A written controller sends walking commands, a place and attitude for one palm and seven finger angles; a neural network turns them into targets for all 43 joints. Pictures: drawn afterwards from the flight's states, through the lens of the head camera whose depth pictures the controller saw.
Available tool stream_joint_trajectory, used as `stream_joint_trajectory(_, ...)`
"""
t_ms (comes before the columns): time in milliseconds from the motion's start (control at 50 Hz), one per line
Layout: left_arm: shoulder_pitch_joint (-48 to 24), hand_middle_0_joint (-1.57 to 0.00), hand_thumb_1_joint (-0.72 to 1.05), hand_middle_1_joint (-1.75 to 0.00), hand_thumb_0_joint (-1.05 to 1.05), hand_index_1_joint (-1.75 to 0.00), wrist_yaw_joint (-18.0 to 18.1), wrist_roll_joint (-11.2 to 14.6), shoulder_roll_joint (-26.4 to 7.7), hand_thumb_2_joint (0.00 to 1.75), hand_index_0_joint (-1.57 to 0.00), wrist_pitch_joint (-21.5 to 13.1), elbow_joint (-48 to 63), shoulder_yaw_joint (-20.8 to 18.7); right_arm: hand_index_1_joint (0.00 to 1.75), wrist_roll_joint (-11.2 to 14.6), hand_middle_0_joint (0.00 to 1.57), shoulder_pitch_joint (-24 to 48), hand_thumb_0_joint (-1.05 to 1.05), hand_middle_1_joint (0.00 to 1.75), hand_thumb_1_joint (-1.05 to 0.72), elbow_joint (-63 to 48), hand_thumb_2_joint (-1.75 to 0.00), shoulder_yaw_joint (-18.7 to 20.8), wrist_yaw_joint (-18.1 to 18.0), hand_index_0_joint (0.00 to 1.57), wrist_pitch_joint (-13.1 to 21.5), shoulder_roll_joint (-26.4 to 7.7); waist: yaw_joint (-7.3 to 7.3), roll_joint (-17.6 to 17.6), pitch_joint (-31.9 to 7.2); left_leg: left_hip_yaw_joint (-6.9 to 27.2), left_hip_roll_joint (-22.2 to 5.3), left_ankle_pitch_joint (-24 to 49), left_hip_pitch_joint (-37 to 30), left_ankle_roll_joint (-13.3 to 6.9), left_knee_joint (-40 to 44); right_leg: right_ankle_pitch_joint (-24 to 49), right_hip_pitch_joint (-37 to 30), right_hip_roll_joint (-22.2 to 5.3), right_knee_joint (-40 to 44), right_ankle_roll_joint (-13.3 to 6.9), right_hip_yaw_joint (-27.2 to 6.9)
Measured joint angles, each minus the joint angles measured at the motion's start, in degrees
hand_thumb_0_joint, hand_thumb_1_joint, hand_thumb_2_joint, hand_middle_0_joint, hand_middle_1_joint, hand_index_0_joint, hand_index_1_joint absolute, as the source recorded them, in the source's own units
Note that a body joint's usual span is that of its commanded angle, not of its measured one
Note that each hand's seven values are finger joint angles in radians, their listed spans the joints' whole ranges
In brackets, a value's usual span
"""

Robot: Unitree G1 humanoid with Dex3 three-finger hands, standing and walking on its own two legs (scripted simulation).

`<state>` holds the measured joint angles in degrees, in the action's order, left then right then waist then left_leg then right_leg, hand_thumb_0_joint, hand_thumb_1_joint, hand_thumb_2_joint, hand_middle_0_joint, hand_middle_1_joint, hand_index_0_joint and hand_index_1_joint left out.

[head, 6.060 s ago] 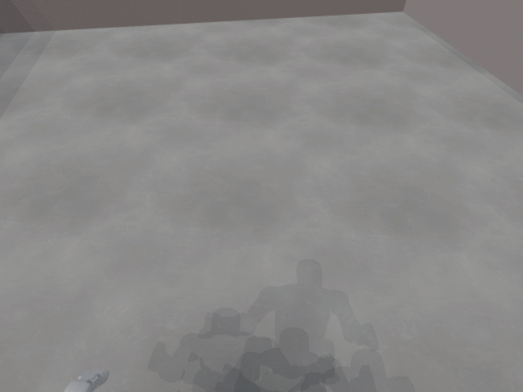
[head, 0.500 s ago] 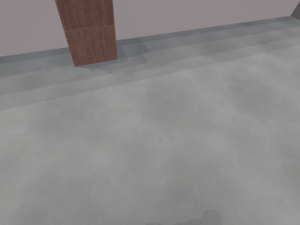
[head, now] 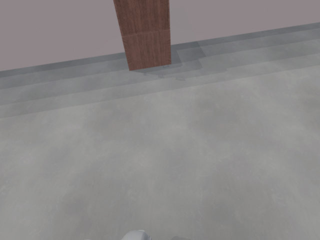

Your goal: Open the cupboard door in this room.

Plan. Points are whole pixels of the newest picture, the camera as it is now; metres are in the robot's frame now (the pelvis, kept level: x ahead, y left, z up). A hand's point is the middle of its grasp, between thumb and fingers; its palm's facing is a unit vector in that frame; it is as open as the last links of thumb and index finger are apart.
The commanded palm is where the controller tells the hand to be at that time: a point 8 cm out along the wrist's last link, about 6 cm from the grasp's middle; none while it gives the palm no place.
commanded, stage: turn or walk to find it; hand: left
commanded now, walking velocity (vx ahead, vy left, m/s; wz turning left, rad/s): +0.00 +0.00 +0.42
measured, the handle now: out of the picture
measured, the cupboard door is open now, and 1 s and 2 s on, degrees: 0 0 0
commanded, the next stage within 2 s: stand and wait in 1.26 s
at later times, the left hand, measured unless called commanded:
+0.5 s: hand out of the picture -0.04 +0.27 -0.18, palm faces +0.28 -0.93 -0.23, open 7.4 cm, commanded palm none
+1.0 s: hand out of the picture +0.00 +0.22 -0.14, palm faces +0.38 -0.88 -0.29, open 7.4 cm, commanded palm none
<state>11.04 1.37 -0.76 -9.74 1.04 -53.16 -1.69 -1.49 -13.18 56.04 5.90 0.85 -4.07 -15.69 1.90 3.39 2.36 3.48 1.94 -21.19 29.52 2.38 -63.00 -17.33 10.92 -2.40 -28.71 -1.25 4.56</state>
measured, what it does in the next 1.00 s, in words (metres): steps on the spot, turning left: left foot, then right foot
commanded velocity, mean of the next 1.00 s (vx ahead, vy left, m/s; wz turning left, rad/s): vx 0.00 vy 0.00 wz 0.42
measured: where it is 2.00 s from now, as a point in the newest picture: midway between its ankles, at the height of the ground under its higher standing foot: outside the picture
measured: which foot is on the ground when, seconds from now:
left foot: up 0.00-0.30, down 0.32-0.90, up 0.92-1.00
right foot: down 0.00-0.32, up 0.34-0.86, down 0.88-1.00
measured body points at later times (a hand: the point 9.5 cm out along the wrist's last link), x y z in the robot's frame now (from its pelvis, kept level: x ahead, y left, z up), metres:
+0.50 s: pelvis -0.02 +0.06 +0.00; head +0.01 +0.10 +0.45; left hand -0.06 +0.32 -0.16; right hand +0.15 -0.15 -0.12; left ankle -0.04 +0.13 -0.74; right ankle -0.02 -0.11 -0.66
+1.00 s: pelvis -0.03 +0.00 +0.00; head +0.01 -0.03 +0.45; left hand -0.02 +0.26 -0.12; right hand +0.07 -0.24 -0.17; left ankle -0.08 +0.12 -0.68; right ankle +0.00 -0.09 -0.74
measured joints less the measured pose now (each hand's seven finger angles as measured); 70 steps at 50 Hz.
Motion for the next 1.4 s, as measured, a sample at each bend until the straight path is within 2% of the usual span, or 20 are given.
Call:
stream_joint_trajectory(60, 1.8, -0.20, 0.90, -0.30, 0.01, -0.30, -0.1, 0.0, 0.1, 0.90, -0.21, -0.3, -0.7, 0.2, 0.30, 0.1, 0.20, 0.1, 0.00, 0.30, -0.91, 0.3, -0.90, -0.1, 0.1, 0.20, -0.1, -0.4, -0.16, -0.4, 0.6, -0.7, -1.7, 1.9, 0.0, 1.1, -3.8, 0.3, -0.8, -0.6, 1.0, -0.1, 2.0)
stream_joint_trajectory(140, 4.0, -0.20, 0.90, -0.30, 0.01, -0.30, 0.0, -0.3, 0.1, 0.90, -0.21, -0.7, -1.3, 0.4, 0.30, 0.3, 0.20, 1.0, 0.00, 0.30, -0.91, 1.1, -0.90, -0.6, 0.0, 0.20, -0.7, -0.4, -1.19, -1.2, 1.6, -1.5, -3.3, 0.1, -2.5, 2.0, -0.8, 0.0, -0.7, -1.5, 0.7, 0.1, 4.2)
stream_joint_trajectory(260, 6.3, -0.20, 0.90, -0.30, 0.01, -0.30, -0.1, -0.8, -1.1, 0.90, -0.21, -0.5, -2.7, 0.1, 0.30, 1.0, 0.20, 4.2, 0.00, 0.30, -0.91, 1.1, -0.90, -2.1, -0.1, 0.20, -0.2, 0.9, -3.30, -3.4, 3.0, -5.3, -3.8, -4.1, -9.8, 1.3, 16.4, -1.6, 0.5, -3.8, -2.3, 1.6, 7.0)
stream_joint_trajectory(300, 6.8, -0.20, 0.90, -0.30, 0.01, -0.30, -0.2, -0.7, -2.0, 0.90, -0.21, -0.2, -3.4, -0.3, 0.30, 1.1, 0.20, 5.2, 0.00, 0.30, -0.91, 0.4, -0.90, -2.5, 0.0, 0.20, 0.5, 1.4, -3.59, -4.1, 3.0, -6.7, -3.5, -0.2, -13.1, 0.7, 24.6, -2.8, 1.2, -4.7, -4.4, 2.6, 8.1)
stream_joint_trajectory(320, 7.2, -0.20, 0.90, -0.30, 0.01, -0.30, -0.2, -0.5, -2.6, 0.90, -0.21, 0.1, -3.6, -0.4, 0.30, 1.1, 0.20, 5.6, 0.00, 0.30, -0.91, 0.0, -0.90, -2.7, 0.0, 0.20, 1.1, 1.7, -3.61, -4.5, 2.9, -7.4, -3.3, 2.9, -14.9, -0.6, 28.7, -3.7, 1.9, -5.3, -6.4, 3.3, 8.5)
stream_joint_trajectory(340, 7.0, -0.20, 0.90, -0.30, 0.01, -0.30, -0.2, -0.2, -3.4, 0.90, -0.21, 0.5, -4.0, -0.7, 0.30, 0.9, 0.20, 6.2, 0.00, 0.30, -0.91, -0.2, -0.90, -2.8, 0.0, 0.20, 1.7, 2.4, -3.84, -5.8, 3.2, -7.7, -2.4, 2.8, -15.0, -2.4, 28.8, -4.8, 3.1, -6.2, -9.7, 3.7, 7.4)
stream_joint_trajectory(380, 6.6, -0.20, 0.90, -0.30, 0.01, -0.30, 0.1, 0.0, -4.6, 0.90, -0.21, 1.8, -4.6, -1.0, 0.30, 0.9, 0.20, 6.9, 0.00, 0.30, -0.91, -0.8, -0.90, -3.4, 0.1, 0.20, 2.5, 3.4, -4.56, -6.9, 3.3, -7.9, -1.8, 1.4, -15.2, -4.5, 28.0, -11.6, 6.6, -5.3, -18.8, 4.4, 3.5)
stream_joint_trajectory(460, 4.5, -0.20, 0.91, -0.30, 0.01, -0.30, -0.1, 0.0, -5.3, 0.90, -0.20, 2.9, -5.0, -1.4, 0.30, 0.7, 0.20, 7.0, 0.00, 0.30, -0.91, -1.6, -0.90, -4.1, -0.8, 0.20, 3.1, 4.4, -3.97, -5.8, 2.5, -6.2, -1.8, 3.4, -17.0, -5.5, 32.0, -11.1, 11.8, -3.3, -31.1, 5.3, -0.1)
stream_joint_trajectory(540, 1.8, -0.20, 0.91, -0.30, 0.01, -0.30, -0.5, 0.0, -5.5, 0.90, -0.20, 2.1, -3.3, -1.6, 0.30, 0.8, 0.20, 6.2, 0.00, 0.30, -0.91, -1.6, -0.90, -4.3, -0.9, 0.21, 3.3, 4.9, -3.64, -5.3, 2.0, -4.9, -1.0, 6.2, -18.4, -6.0, 36.0, -6.2, 14.6, -3.1, -34.3, 6.2, -2.5)
stream_joint_trajectory(720, -3.0, -0.19, 0.91, -0.30, 0.01, -0.30, -0.4, 0.1, -4.6, 0.90, -0.20, 2.1, -0.5, -1.6, 0.30, 0.4, 0.21, 1.6, 0.00, 0.30, -0.91, -1.0, -0.90, -3.5, -0.8, 0.21, 2.8, 5.0, -0.93, -4.1, 1.0, -1.8, 1.0, 8.6, -17.6, -5.9, 37.8, -5.8, 13.1, -1.9, -26.4, 6.9, -4.1)
stream_joint_trajectory(820, -4.9, -0.19, 0.91, -0.30, 0.01, -0.30, -0.3, 0.5, -3.0, 0.90, -0.20, 1.7, 0.8, -0.9, 0.30, 0.0, 0.21, -1.0, 0.00, 0.30, -0.91, -0.2, -0.90, -2.7, -0.8, 0.21, 2.1, 3.9, 0.87, -2.5, 1.2, 0.3, 1.7, 8.9, -15.3, -4.8, 36.2, -7.0, 9.1, 0.2, -16.2, 5.7, -3.9)
stream_joint_trajectory(880, -4.9, -0.20, 0.91, -0.30, 0.01, -0.30, -0.3, 0.7, -2.2, 0.90, -0.20, 0.8, 1.8, -0.4, 0.30, 0.2, 0.21, -2.5, 0.00, 0.30, -0.91, 0.3, -0.90, -2.2, -0.7, 0.21, 1.7, 3.2, 1.18, -1.7, 0.8, 1.4, 2.4, 8.4, -12.9, -3.5, 33.7, -1.2, 4.2, 1.0, -5.1, 5.0, -3.4)
stream_joint_trajectory(920, -4.6, -0.20, 0.91, -0.30, 0.00, -0.30, -0.1, 0.3, -1.0, 0.90, -0.20, -0.1, 1.8, -0.1, 0.30, 0.6, 0.20, -2.8, 0.00, 0.30, -0.91, 0.8, -0.90, -1.7, -0.7, 0.21, 1.2, 2.3, 1.02, 0.2, 1.1, 2.3, 2.0, 3.8, -10.5, -2.4, 28.6, -0.8, 3.1, 1.9, -2.8, 1.4, -2.0)
stream_joint_trajectory(960, -3.5, -0.20, 0.90, -0.30, 0.00, -0.30, -0.1, 0.2, -0.3, 0.90, -0.21, -0.3, 1.9, 0.5, 0.30, 0.4, 0.20, -3.1, 0.00, 0.30, -0.91, 1.0, -0.90, -1.2, -0.6, 0.20, 0.4, 1.9, 1.16, 0.3, 0.9, 1.2, 2.5, -3.4, -6.7, -1.6, 17.5, -0.5, 2.9, 1.2, -3.0, -0.5, -0.9)
stream_joint_trajectory(1020, -1.6, -0.20, 0.90, -0.30, 0.00, -0.30, 0.0, 0.3, 0.3, 0.90, -0.21, 0.0, 1.3, 0.6, 0.30, 0.2, 0.20, -3.3, 0.00, 0.30, -0.91, 1.3, -0.90, -0.7, -0.1, 0.20, -0.3, 1.3, 1.07, 0.0, 0.5, -0.5, 1.3, -2.2, -2.4, -0.5, 2.6, 0.5, 1.1, 0.0, -0.7, -1.0, 0.8)
stream_joint_trajectory(1100, 0.3, -0.20, 0.90, -0.30, 0.01, -0.30, -0.1, 0.3, 0.8, 0.90, -0.21, -0.1, 0.3, 0.7, 0.30, 0.2, 0.20, -3.4, 0.00, 0.30, -0.91, 1.8, -0.90, -0.4, 0.3, 0.20, -0.5, 0.7, 0.92, 0.0, 0.3, -0.6, -1.9, 2.5, -0.9, 1.1, -4.7, 1.4, -0.5, -0.7, 1.3, -1.1, 3.6)
stream_joint_trajectory(1200, 2.5, -0.20, 0.90, -0.30, 0.01, -0.30, 0.1, 0.0, 0.9, 0.90, -0.21, -0.7, -0.8, 0.5, 0.30, 0.2, 0.20, -2.2, 0.00, 0.30, -0.91, 2.5, -0.90, -0.7, 0.2, 0.20, -1.0, 0.6, -0.47, -0.9, 0.5, -1.1, -4.4, 1.1, -3.3, 2.3, -1.3, 1.1, -0.7, -1.8, 1.2, -1.1, 6.3)
stream_joint_trajectory(1320, 4.5, -0.20, 0.91, -0.30, 0.01, -0.30, -0.2, -0.7, -0.8, 0.90, -0.21, -0.6, -2.5, -0.1, 0.30, 0.8, 0.20, 1.9, 0.00, 0.30, -0.91, 1.7, -0.90, -1.6, -0.1, 0.20, -0.4, 1.1, -2.82, -2.9, 1.6, -4.7, -4.8, -4.2, -9.4, 1.8, 14.1, 0.1, 0.6, -4.1, -1.4, 0.2, 8.7)
stream_joint_trajectory(1360, 5.1, -0.20, 0.90, -0.30, 0.01, -0.30, -0.2, -0.8, -1.7, 0.90, -0.21, -0.5, -3.4, -0.4, 0.30, 1.0, 0.20, 3.5, 0.00, 0.30, -0.91, 1.1, -0.90, -2.1, -0.3, 0.20, 0.3, 1.4, -3.61, -3.6, 1.8, -5.9, -4.3, -2.8, -12.1, 1.2, 20.7, -0.5, 1.3, -4.8, -2.9, 0.9, 9.3)
stream_joint_trajectory(1400, 6.1, -0.20, 0.90, -0.30, 0.01, -0.30, -0.1, -0.4, -2.5, 0.90, -0.21, -0.1, -4.3, -0.6, 0.30, 1.0, 0.20, 4.7, 0.00, 0.30, -0.91, 0.2, -0.90, -2.6, -0.3, 0.20, 1.5, 1.6, -3.98, -3.6, 1.5, -6.9, -4.3, 3.8, -16.0, 0.2, 30.1, -1.7, 2.4, -5.1, -5.7, 1.9, 9.9)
